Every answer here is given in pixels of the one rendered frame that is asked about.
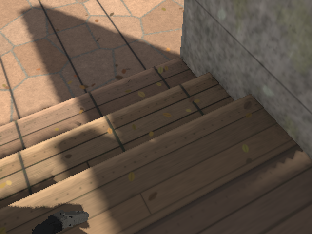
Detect stairs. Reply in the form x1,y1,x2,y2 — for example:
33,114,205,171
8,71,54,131
0,57,234,209

